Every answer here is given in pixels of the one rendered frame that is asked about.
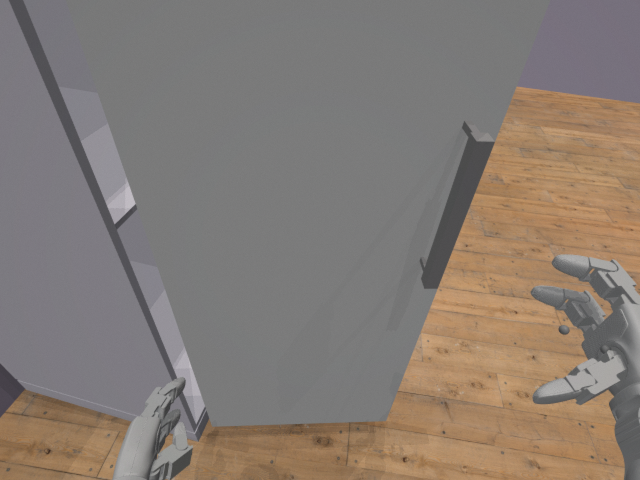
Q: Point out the fridge door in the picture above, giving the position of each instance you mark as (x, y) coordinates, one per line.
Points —
(291, 161)

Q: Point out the robot left hand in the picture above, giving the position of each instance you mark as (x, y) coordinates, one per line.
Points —
(146, 436)

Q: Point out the right robot forearm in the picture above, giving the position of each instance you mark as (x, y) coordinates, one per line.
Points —
(625, 407)

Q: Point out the robot right hand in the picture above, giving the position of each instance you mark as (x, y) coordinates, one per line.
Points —
(617, 368)

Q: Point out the handle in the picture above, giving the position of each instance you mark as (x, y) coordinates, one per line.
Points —
(470, 170)

